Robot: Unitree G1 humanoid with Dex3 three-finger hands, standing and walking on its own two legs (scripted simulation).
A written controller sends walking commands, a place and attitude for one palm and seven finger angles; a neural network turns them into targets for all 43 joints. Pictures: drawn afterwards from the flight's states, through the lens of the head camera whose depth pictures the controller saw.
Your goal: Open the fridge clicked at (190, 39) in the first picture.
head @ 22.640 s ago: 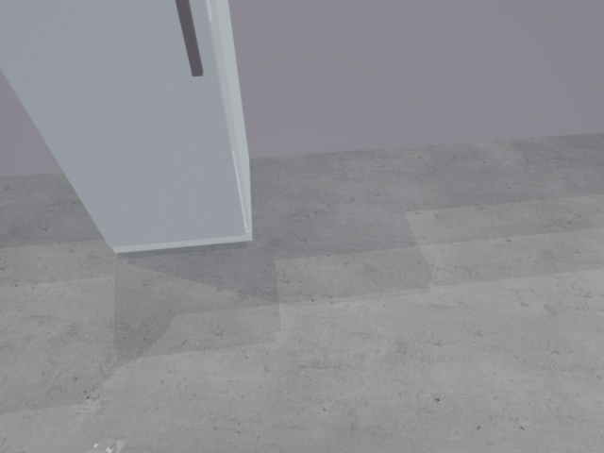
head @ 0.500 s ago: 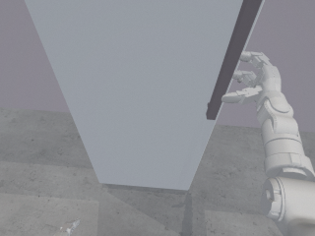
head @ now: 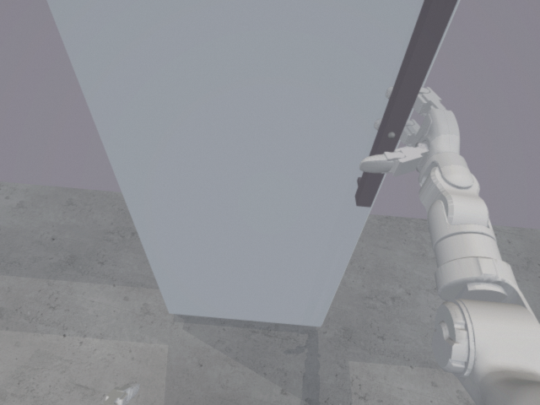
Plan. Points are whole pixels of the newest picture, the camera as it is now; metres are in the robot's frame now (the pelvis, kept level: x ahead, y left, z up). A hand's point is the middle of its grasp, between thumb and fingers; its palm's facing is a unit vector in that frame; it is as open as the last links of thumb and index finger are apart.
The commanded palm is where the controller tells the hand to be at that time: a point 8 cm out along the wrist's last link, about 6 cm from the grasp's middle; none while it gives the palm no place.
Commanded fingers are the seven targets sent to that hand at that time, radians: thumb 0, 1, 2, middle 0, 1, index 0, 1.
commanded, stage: slide the fingers in behind the handle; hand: right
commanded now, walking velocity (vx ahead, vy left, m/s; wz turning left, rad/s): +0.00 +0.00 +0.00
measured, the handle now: (389, 116) +0.51 -0.12 +0.21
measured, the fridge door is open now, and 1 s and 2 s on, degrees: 0 0 0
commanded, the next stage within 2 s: grip the handle and tug to test in 0.70 s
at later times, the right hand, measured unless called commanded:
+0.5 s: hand (384, 135) +0.46 -0.11 +0.21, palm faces -0.02 +1.00 +0.01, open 14.0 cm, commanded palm +0.43 -0.17 +0.20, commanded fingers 0.00 0.50 -0.30 0.30 1.20 0.30 1.20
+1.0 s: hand (396, 137) +0.46 -0.12 +0.20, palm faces -0.01 +1.00 +0.02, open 13.1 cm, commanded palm +0.43 -0.18 +0.20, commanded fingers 0.00 -0.01 -0.52 0.35 1.27 0.35 1.27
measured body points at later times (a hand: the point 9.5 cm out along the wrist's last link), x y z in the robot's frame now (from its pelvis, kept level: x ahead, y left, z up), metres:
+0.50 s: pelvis +0.00 +0.00 +0.00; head +0.00 +0.02 +0.45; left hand +0.10 +0.26 -0.11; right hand +0.45 -0.16 +0.21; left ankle -0.03 +0.09 -0.74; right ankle +0.03 -0.12 -0.74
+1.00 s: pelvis +0.01 +0.00 +0.00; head +0.01 +0.01 +0.45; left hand +0.10 +0.26 -0.11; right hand +0.45 -0.18 +0.20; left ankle -0.03 +0.09 -0.74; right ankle +0.03 -0.12 -0.74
